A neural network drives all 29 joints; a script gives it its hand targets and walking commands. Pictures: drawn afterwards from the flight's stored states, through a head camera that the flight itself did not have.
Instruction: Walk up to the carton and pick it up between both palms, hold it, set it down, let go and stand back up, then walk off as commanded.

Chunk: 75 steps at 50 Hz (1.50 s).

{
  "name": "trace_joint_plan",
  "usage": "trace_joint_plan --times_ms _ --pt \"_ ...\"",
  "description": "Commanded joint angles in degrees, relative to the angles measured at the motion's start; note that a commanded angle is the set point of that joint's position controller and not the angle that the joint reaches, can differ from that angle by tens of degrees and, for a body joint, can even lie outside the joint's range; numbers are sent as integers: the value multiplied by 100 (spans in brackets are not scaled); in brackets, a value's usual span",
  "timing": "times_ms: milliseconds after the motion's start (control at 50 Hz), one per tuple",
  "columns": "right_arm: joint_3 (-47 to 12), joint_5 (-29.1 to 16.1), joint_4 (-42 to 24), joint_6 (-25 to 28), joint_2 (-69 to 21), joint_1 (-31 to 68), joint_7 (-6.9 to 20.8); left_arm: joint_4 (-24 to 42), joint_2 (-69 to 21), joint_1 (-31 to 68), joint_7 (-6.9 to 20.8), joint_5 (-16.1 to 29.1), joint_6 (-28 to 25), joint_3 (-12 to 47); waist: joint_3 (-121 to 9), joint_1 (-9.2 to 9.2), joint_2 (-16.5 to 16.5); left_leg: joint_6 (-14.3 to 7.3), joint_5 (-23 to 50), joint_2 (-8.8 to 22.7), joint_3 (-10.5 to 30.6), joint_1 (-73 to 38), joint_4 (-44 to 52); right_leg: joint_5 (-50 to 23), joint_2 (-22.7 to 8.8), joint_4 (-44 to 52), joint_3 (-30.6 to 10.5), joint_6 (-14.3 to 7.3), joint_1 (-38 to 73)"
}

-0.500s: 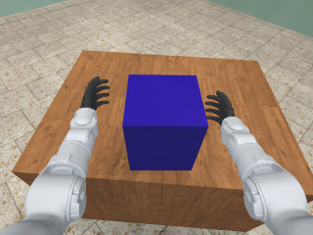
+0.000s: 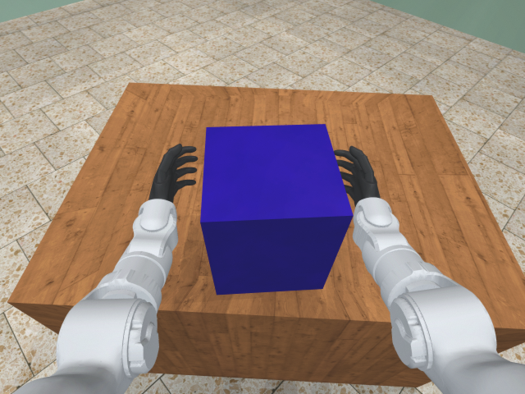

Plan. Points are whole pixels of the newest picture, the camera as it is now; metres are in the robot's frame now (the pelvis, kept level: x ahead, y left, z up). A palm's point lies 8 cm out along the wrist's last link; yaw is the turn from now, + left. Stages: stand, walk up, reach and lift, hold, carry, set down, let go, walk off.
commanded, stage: reach and lift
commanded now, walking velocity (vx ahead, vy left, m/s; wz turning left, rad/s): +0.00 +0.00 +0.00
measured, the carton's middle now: (268, 213) +0.45 +0.02 -0.01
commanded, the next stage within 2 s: none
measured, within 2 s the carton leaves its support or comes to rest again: leaves its support in 1.94 s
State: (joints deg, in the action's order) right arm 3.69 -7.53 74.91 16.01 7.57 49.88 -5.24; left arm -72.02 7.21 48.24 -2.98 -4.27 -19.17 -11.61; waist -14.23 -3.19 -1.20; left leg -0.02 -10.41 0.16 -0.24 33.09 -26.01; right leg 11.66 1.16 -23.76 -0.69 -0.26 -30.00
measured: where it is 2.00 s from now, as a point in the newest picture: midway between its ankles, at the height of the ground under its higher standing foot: outside the picture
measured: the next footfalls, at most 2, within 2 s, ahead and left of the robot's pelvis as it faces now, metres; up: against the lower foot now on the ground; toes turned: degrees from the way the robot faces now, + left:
none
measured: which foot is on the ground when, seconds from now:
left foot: down 0.00-1.00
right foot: down 0.00-1.00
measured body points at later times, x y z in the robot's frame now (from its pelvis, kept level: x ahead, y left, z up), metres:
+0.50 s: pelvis +0.00 +0.01 +0.01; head +0.03 +0.03 +0.45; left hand +0.41 +0.18 +0.06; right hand +0.42 -0.13 +0.06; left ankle +0.00 +0.11 -0.74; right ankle -0.02 -0.12 -0.74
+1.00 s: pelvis +0.00 +0.01 +0.01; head +0.03 +0.03 +0.45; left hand +0.40 +0.18 +0.06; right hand +0.41 -0.13 +0.06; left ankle +0.00 +0.11 -0.74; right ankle -0.02 -0.12 -0.74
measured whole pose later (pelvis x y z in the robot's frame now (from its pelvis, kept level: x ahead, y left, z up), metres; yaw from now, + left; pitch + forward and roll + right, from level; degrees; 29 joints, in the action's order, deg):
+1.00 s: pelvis +0.00 +0.01 +0.01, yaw +0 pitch +10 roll -2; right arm 31.1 20.7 61.3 14.8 -1.1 41.2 -3.1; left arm -62.1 -2.4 44.1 -6.1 -20.5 -11.9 -25.6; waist -6.6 -2.9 -0.6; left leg -0.4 -11.4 0.3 -0.2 24.1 -25.8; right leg 10.1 1.2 -19.0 -0.5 0.6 -18.8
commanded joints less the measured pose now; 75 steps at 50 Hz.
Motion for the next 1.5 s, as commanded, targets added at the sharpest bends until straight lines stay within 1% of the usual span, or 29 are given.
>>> trace_joint_plan --times_ms 0,20,40,60,120,180,200,260,280,380,400,420,460,640,660,720,740,760,820,920,960,980,1020,1080,1120,1160,1260,1420,1480 --pt "771 1356 -984 288 -1847 2164 389 513 -1652 1793 541 -1078 27 -908 -1651 -147 -293 110 2412 -21 -393 -1835 -130 -1647 -23 147 183 155 1857" --pt "925 1657 -1134 369 -2293 2384 486 711 -2071 2033 566 -1238 3 -838 -1858 -117 -114 149 2424 -42 -401 -1980 -86 -1552 4 196 258 154 1835" --pt "984 1946 -1318 421 -2792 2500 564 927 -2520 2184 600 -1366 -38 -825 -1941 -94 -156 143 2403 -42 -418 -2069 -52 -1589 19 225 269 155 1882" --pt "1078 2258 -1337 444 -3191 2499 653 959 -2879 2296 632 -1503 -62 -722 -2103 -82 -8 155 2298 -35 -426 -2180 19 -1469 25 257 283 111 1867" --pt "1279 2811 -1401 379 -3655 2324 771 990 -3301 2237 603 -1564 -29 -531 -2041 -24 87 176 2066 -33 -451 -2405 237 -1437 35 412 378 58 2083" --pt "1552 3138 -1274 225 -3852 2096 883 885 -3419 2135 561 -1763 129 -698 -1654 -99 145 190 1821 22 -497 -2449 369 -1062 54 488 421 8 2117" --pt "1614 3224 -1194 173 -3832 1994 916 874 -3405 2074 559 -1770 170 -751 -1432 -60 101 178 1820 46 -495 -2451 398 -1009 49 496 449 0 2095" --pt "1658 3288 -1316 88 -3790 2023 979 1039 -3428 1970 505 -1904 343 -870 -1199 -191 119 186 1849 70 -533 -2434 437 -961 84 493 433 -20 2205" --pt "1756 3339 -1221 87 -3759 1990 996 1083 -3533 1928 470 -1892 380 -841 -1124 -111 230 252 2023 89 -500 -2615 416 -955 111 508 484 -47 2099" --pt "1720 3276 -1363 170 -3719 1975 1019 1384 -3759 1855 396 -1911 547 -685 -1346 -66 355 407 3020 182 -436 -3053 239 -1143 194 577 533 -87 1829" --pt "1642 3244 -1366 161 -3709 1923 1025 1365 -3771 1729 389 -1920 602 -689 -1301 -115 362 412 3218 187 -441 -3111 225 -1269 194 599 521 -93 1858" --pt "1665 3246 -1269 149 -3721 1849 1022 1435 -3745 1717 383 -1928 617 -629 -1293 -50 377 421 3248 197 -421 -3084 215 -1239 198 610 523 -92 1824" --pt "1633 3227 -1374 182 -3769 1824 1010 1521 -3890 1646 375 -1963 652 -619 -1483 -85 362 422 3315 217 -436 -3111 180 -1362 210 600 525 -89 1884" --pt "1415 3278 -1559 167 -4096 1890 964 1415 -3918 1539 505 -2069 674 -764 -1336 -200 -64 201 2599 105 -556 -2424 370 -1861 99 496 405 13 2576" --pt "1434 3248 -1557 162 -4083 1881 986 1416 -3948 1585 509 -2115 694 -778 -1327 -193 46 201 2485 119 -546 -2473 395 -1708 104 516 426 22 2471" --pt "1418 3280 -1673 168 -4208 1857 983 1468 -3976 1560 506 -2134 676 -737 -1333 -176 32 181 2425 140 -552 -2397 424 -1726 105 473 441 17 2587" --pt "1384 3246 -1700 177 -4176 1883 985 1502 -4029 1507 504 -2110 661 -699 -1347 -183 -9 198 2543 141 -540 -2452 369 -1837 122 457 424 21 2568" --pt "1455 3301 -1606 187 -4159 1864 965 1482 -4050 1572 498 -2103 662 -696 -1366 -88 61 212 2571 145 -521 -2495 378 -1826 118 482 465 18 2489" --pt "1366 3240 -1582 183 -4152 1807 967 1413 -4037 1476 496 -2150 697 -745 -1282 -201 17 218 2717 156 -516 -2686 366 -1794 137 513 481 21 2387" --pt "1456 3282 -1484 177 -4149 1729 962 1419 -4054 1509 500 -2131 702 -712 -1189 -125 41 209 2512 175 -507 -2616 366 -1557 126 552 502 -22 2263" --pt "1397 3257 -1511 207 -4220 1772 946 1449 -4072 1447 487 -2162 709 -672 -1172 -92 90 254 2701 162 -506 -2673 343 -1796 129 504 508 -3 2363" --pt "1358 3249 -1545 204 -4192 1751 948 1406 -4121 1396 504 -2199 751 -763 -1140 -158 -5 212 2612 156 -503 -2601 377 -1763 117 548 487 -3 2391" --pt "1399 3276 -1493 192 -4245 1711 940 1384 -4100 1463 507 -2175 703 -769 -1185 -124 -41 179 2430 142 -518 -2485 412 -1764 107 550 462 -19 2478" --pt "1329 3234 -1483 256 -4262 1708 941 1418 -4123 1438 491 -2186 688 -700 -1256 -156 81 219 2622 159 -513 -2597 383 -1802 128 500 478 -10 2362" --pt "1240 3193 -1563 283 -4303 1748 938 1350 -4175 1375 498 -2175 699 -722 -1250 -198 3 216 2660 174 -477 -2601 374 -1808 128 531 503 -12 2359" --pt "1348 3233 -1416 244 -4268 1681 933 1350 -4124 1455 483 -2144 686 -689 -1231 -90 28 206 2490 173 -482 -2601 388 -1685 127 560 502 -21 2300" --pt "1271 3180 -1383 295 -4249 1744 929 1324 -4166 1444 465 -2122 660 -676 -1225 -159 78 227 2614 197 -441 -2653 342 -1622 124 572 503 -33 2156" --pt "980 3079 -1523 443 -4215 1746 870 1511 -4290 1401 415 -2002 652 -414 -1592 -127 165 317 3229 216 -400 -2972 271 -1987 161 600 514 -60 2163" --pt "867 3057 -1558 416 -4196 1735 826 1501 -4198 1436 398 -1981 649 -367 -1606 -131 69 327 3139 193 -409 -2908 306 -2079 138 631 478 -31 2325"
